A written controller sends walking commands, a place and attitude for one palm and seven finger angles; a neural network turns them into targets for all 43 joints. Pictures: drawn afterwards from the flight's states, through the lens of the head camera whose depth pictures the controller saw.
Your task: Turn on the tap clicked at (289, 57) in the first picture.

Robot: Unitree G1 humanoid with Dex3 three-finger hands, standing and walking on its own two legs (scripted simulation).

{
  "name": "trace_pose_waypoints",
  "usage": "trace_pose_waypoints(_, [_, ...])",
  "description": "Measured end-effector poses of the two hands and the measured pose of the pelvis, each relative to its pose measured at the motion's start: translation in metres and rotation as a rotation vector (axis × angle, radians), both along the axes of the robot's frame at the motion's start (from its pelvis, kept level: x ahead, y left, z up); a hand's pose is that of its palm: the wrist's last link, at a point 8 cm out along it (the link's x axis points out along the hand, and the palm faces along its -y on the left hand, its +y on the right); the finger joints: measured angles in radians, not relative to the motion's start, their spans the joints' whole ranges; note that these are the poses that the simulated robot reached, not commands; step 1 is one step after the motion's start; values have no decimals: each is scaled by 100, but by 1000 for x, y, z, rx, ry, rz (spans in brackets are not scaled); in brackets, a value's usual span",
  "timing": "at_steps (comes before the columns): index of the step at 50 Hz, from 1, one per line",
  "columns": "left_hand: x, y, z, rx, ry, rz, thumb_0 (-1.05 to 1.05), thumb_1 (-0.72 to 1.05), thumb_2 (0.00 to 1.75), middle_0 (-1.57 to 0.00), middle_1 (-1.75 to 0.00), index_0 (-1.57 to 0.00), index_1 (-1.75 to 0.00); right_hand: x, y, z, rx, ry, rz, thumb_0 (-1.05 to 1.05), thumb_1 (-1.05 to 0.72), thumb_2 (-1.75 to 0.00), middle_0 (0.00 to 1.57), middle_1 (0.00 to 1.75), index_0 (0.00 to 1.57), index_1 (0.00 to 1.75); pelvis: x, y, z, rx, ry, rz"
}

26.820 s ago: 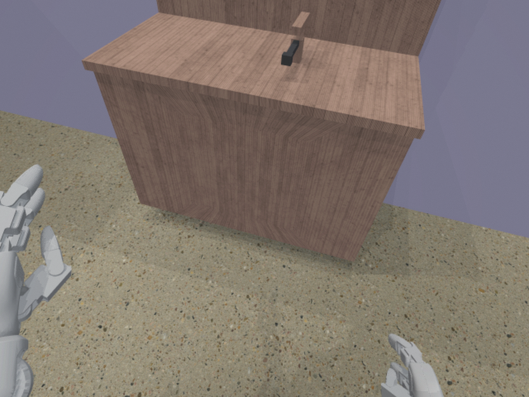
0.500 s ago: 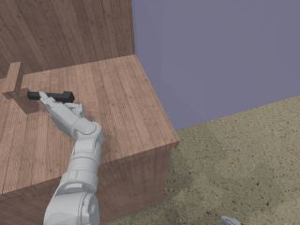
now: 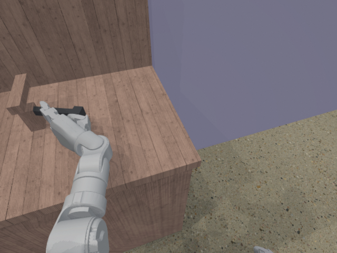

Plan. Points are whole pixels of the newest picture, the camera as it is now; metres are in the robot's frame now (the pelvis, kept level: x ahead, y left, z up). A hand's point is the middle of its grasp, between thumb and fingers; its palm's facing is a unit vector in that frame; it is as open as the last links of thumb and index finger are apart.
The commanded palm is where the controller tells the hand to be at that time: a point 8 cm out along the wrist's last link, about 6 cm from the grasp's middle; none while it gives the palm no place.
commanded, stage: lift the hand up off the lever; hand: left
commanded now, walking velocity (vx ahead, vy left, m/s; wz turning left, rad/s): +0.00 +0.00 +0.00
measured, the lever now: (78, 113) +0.45 +0.25 +0.09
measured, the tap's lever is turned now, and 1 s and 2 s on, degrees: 66 66 66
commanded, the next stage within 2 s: draw the hand back beside the body in 1.76 s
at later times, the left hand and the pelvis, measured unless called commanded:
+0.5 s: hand (84, 115) +0.41 +0.22 +0.12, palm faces +0.82 -0.57 -0.07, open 7.8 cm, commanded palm +0.35 +0.23 +0.13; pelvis +0.01 +0.00 +0.01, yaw +0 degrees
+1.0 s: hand (81, 113) +0.39 +0.21 +0.15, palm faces +0.81 -0.59 -0.06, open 7.8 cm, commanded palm +0.35 +0.23 +0.15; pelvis +0.01 -0.01 +0.01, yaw +1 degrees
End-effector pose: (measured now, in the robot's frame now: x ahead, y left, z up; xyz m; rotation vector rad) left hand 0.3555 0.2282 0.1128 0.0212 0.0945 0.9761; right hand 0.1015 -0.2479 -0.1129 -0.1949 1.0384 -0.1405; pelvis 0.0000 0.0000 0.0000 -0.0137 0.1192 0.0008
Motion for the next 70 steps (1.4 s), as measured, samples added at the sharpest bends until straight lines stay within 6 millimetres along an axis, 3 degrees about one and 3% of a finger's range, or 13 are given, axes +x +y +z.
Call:
trace_pose_waypoints(13, [-7,-1,10,-3,0,-10,2,90,90,-15,-15,-15,-15,30,14,7,28,-58,34,0,-91,-90,20,29,20,30,7,3,5,3,-29,1])
trace_pose_waypoints(24, [-1,1,16,-11,21,-11,2,90,90,-15,-15,-15,-15,51,18,14,28,-83,55,0,-91,-90,20,29,20,30,11,0,8,6,-34,4])
trace_pose_waypoints(35, [-8,0,23,-21,15,-25,2,90,90,-15,-15,-15,-15,57,13,16,27,-85,44,0,-91,-90,20,29,20,30,18,-1,10,12,-56,2])
trace_pose_waypoints(48, [-18,-3,38,-10,-2,-30,2,90,90,-15,-15,-15,-15,67,13,23,30,-134,61,1,-91,-90,20,29,20,30,12,-6,13,15,-82,6])
trace_pose_waypoints(70, [-16,-2,48,-36,1,-45,2,90,90,-15,-15,-15,-15,67,11,26,31,-135,51,1,-91,-90,20,29,20,30,15,-7,17,20,-99,-1])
